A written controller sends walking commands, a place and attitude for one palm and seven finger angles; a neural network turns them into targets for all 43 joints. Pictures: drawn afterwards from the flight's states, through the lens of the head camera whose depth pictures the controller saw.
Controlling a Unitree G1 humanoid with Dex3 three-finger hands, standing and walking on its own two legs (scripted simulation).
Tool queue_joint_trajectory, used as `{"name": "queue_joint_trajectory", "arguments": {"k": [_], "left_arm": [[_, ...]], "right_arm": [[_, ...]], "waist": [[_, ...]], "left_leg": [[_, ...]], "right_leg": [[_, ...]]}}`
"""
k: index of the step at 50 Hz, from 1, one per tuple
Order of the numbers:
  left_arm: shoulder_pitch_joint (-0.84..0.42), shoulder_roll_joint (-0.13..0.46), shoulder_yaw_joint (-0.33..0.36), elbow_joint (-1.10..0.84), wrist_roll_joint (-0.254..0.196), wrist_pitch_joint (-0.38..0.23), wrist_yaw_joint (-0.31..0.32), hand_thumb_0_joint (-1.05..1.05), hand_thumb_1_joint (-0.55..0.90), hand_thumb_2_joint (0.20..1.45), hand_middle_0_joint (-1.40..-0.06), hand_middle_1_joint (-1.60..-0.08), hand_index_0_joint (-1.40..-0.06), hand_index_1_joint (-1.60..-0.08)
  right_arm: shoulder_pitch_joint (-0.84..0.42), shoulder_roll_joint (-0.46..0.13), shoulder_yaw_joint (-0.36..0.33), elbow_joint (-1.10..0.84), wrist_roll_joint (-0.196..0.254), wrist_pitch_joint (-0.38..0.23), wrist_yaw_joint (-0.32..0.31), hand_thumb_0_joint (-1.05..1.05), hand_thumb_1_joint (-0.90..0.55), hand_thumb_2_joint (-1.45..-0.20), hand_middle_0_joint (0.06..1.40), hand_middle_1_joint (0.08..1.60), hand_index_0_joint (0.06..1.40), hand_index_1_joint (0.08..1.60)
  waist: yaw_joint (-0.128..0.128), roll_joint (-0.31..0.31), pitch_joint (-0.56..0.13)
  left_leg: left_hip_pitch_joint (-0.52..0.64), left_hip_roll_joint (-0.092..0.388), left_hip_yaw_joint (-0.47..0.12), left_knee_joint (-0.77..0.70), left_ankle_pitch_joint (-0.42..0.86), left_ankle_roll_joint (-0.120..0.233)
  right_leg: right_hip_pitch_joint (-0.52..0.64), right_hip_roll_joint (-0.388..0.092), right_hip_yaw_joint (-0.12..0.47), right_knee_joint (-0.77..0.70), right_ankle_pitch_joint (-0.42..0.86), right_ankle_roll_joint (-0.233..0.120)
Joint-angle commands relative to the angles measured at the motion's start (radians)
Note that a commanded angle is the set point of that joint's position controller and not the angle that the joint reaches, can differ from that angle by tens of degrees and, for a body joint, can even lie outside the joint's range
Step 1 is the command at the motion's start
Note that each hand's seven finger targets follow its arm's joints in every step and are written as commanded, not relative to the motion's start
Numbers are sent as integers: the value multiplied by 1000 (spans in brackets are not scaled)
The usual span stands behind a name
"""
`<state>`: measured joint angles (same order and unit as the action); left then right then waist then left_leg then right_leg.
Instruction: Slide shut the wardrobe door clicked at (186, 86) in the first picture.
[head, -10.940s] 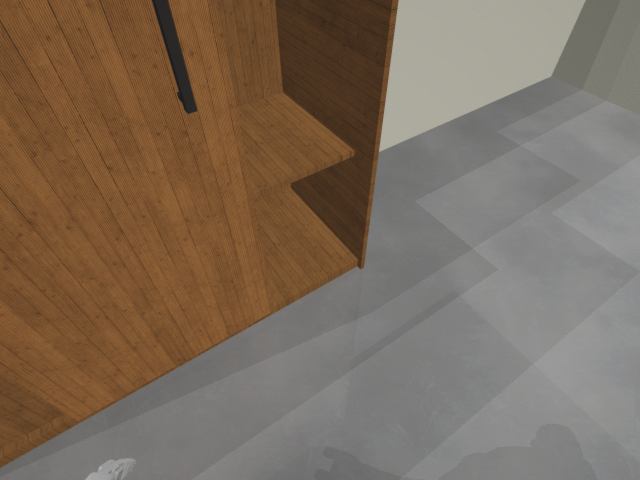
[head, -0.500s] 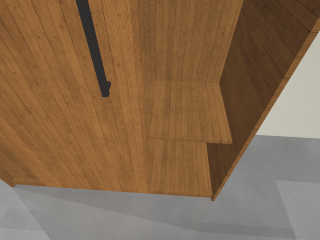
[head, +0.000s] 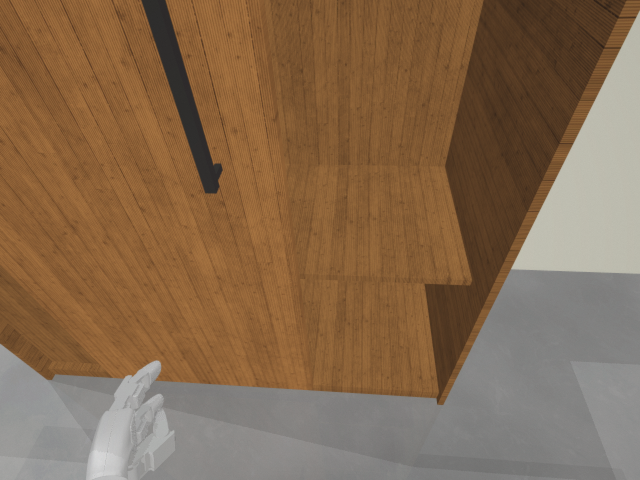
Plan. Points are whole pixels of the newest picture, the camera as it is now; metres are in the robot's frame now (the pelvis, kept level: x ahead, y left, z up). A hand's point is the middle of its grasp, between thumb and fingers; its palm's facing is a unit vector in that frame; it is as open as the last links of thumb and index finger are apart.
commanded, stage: raise the hand with hooked fingers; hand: left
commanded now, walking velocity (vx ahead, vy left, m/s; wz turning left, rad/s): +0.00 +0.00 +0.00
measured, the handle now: (184, 77) +0.51 +0.18 +0.28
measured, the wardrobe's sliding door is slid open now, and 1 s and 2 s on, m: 0.39 0.39 0.39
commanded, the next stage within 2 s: move the hooked fingers beside the handle in 1.92 s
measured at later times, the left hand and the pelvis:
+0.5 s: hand (149, 417) +0.17 +0.18 +0.08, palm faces -0.05 -0.99 -0.13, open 10.2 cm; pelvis -0.04 -0.02 -0.03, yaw +2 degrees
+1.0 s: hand (61, 330) +0.22 +0.25 +0.17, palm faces +0.03 -0.99 -0.15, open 13.0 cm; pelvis -0.02 +0.01 +0.00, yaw +0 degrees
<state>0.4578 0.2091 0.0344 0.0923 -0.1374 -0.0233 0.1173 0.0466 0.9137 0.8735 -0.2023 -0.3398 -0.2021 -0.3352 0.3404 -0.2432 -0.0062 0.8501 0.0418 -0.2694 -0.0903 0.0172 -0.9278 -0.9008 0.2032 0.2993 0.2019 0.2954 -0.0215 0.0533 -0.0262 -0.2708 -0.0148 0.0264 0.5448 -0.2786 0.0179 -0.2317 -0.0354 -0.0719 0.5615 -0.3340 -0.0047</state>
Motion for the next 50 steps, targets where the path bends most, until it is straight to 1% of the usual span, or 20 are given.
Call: {"name": "queue_joint_trajectory", "arguments": {"k": [1, 2, 3, 5, 8, 10, 12, 13, 15, 18, 21, 24, 28, 30, 33, 37, 38, 42, 45, 50], "left_arm": [[56, -51, 15, -34, -37, -224, -137, 0, 667, 800, -217, -450, -217, -450], [159, -73, 32, 54, -62, -285, -202, 0, 643, 790, -218, -465, -218, -465], [250, -33, 92, 108, -85, -333, -281, 0, 620, 780, -220, -480, -220, -480], [205, 67, 183, 68, -144, -413, -438, 0, 573, 760, -223, -510, -223, -510], [143, 221, 320, -104, -129, -358, -475, 0, 503, 730, -228, -555, -228, -555], [37, 194, 307, -310, -160, -336, -435, 0, 457, 710, -232, -585, -232, -585], [-79, 191, 330, -480, -169, -379, -370, 0, 410, 690, -235, -615, -235, -615], [-164, 205, 322, -569, -169, -411, -346, 0, 387, 680, -237, -630, -237, -630], [-208, 150, 245, -574, -152, -477, -329, 0, 340, 660, -240, -660, -240, -660], [-354, 110, 104, -524, -158, -528, -401, 0, 270, 630, -245, -705, -245, -705], [-367, 185, 110, -361, -162, -436, -500, 0, 200, 600, -250, -750, -250, -750], [-335, 285, 235, -210, -170, -255, -546, 0, 130, 570, -255, -795, -255, -795], [-277, 394, 466, -234, -246, -98, -490, 0, 37, 530, -262, -855, -262, -855], [-282, 368, 511, -352, -291, -108, -442, 0, -10, 510, -265, -885, -265, -885], [-278, 347, 497, -432, -285, -150, -413, 0, -80, 480, -270, -930, -270, -930], [-332, 280, 354, -402, -235, -137, -463, 0, -173, 440, -277, -990, -277, -990], [-352, 269, 340, -376, -236, -112, -480, 0, -197, 430, -278, -1005, -278, -1005], [-494, 386, 415, -395, -231, -42, -503, 0, -290, 390, -285, -1065, -285, -1065], [-583, 455, 483, -473, -227, -38, -482, 0, -360, 360, -290, -1110, -290, -1110], [-651, 465, 524, -406, -251, -11, -487, 0, -477, 310, -298, -1185, -298, -1185]], "right_arm": [[-150, -121, -59, -246, -26, -89, 7, 0, -900, -900, 200, 300, 200, 300], [-164, -119, -67, -261, -29, -84, 22, 0, -900, -900, 200, 300, 200, 300], [-178, -118, -80, -286, -19, -75, 43, 0, -900, -900, 200, 300, 200, 300], [-225, -147, -87, -374, -17, -64, 64, 0, -900, -900, 200, 300, 200, 300], [-251, -131, -82, -461, -11, -20, 65, 0, -900, -900, 200, 300, 200, 300], [-246, -104, -71, -513, -8, 2, 50, 0, -900, -900, 200, 300, 200, 300], [-199, -86, -69, -512, -15, 4, 39, 0, -900, -900, 200, 300, 200, 300], [-168, -91, -60, -500, -26, 2, 36, 0, -900, -900, 200, 300, 200, 300], [-140, -86, -50, -454, -27, -14, 28, 0, -900, -900, 200, 300, 200, 300], [-146, -122, -23, -412, -16, -52, 12, 0, -900, -900, 200, 300, 200, 300], [-160, -145, -16, -387, 8, -80, -13, 0, -900, -900, 200, 300, 200, 300], [-182, -153, -9, -391, 22, -73, -25, 0, -900, -900, 200, 300, 200, 300], [-248, -119, 10, -434, 17, -58, -22, 0, -900, -900, 200, 300, 200, 300], [-251, -98, 20, -438, 15, -68, -11, 0, -900, -900, 200, 300, 200, 300], [-222, -102, 19, -424, 5, -104, 10, 0, -900, -900, 200, 300, 200, 300], [-187, -131, 5, -386, 21, -144, 13, 0, -900, -900, 200, 300, 200, 300], [-193, -139, 4, -381, 22, -150, 7, 0, -900, -900, 200, 300, 200, 300], [-199, -154, 3, -365, 33, -160, -20, 0, -900, -900, 200, 300, 200, 300], [-215, -142, 15, -365, 27, -160, -25, 0, -900, -900, 200, 300, 200, 300], [-238, -131, 35, -348, 25, -145, -20, 0, -900, -900, 200, 300, 200, 300]], "waist": [[6, -398, 89], [40, -448, 101], [88, -387, 97], [84, -272, 5], [141, -15, -125], [108, 27, -193], [74, 75, -265], [49, 57, -267], [-4, 73, -202], [-72, 69, -70], [-68, -13, -30], [-1, -67, -60], [105, -84, -178], [112, -50, -214], [105, -16, -195], [49, 28, -118], [46, -3, -78], [56, -8, -101], [71, 45, -145], [80, 83, -113]], "left_leg": [[-147, 12, -44, 45, 68, 0], [-220, 8, -39, 76, 36, -9], [-249, -2, -26, 99, 54, -20], [-273, -24, 4, 166, 69, -32], [-260, -38, 39, 176, 95, -16], [-214, -28, 47, 179, 78, -5], [-142, -11, 25, 193, 125, 4], [-131, -3, -1, 201, 137, 8], [-108, 10, -22, 210, 126, 13], [-121, 21, -58, 205, 14, 20], [-153, 24, -75, 170, -97, 23], [-179, 21, -69, 128, -106, 23], [-131, 16, -60, 77, 7, 13], [-90, 16, -54, 55, 81, 7], [-47, 18, -47, 28, 158, 6], [8, 25, -39, -4, 122, 14], [3, 25, -43, -8, 120, 17], [55, 25, -68, -61, 65, 21], [109, 21, -79, -93, 90, 17], [146, 22, -88, -124, 138, 3]], "right_leg": [[-272, 43, -30, -35, 14, 2], [-292, 42, -23, -2, -15, 0], [-264, 33, 2, 25, 36, -14], [-200, 9, 42, 83, 137, -24], [-129, 1, 75, 115, 167, -28], [-129, 11, 76, 110, 123, -19], [-138, 27, 72, 115, 181, -15], [-159, 40, 65, 127, 199, -15], [-233, 52, 50, 117, 175, -20], [-312, 56, 55, 75, 48, -16], [-289, 42, 99, -10, -100, -5], [-210, 15, 128, -61, -178, 3], [-44, 7, 97, -60, -86, 4], [-6, 17, 56, -46, 30, 1], [-3, 38, 21, -31, 180, -4], [-78, 45, 7, -58, 171, 0], [-76, 46, 11, -74, 177, -1], [-61, 47, 4, -110, 89, 0], [-15, 49, -5, -120, 100, -8], [18, 56, -12, -140, 167, -19]]}}
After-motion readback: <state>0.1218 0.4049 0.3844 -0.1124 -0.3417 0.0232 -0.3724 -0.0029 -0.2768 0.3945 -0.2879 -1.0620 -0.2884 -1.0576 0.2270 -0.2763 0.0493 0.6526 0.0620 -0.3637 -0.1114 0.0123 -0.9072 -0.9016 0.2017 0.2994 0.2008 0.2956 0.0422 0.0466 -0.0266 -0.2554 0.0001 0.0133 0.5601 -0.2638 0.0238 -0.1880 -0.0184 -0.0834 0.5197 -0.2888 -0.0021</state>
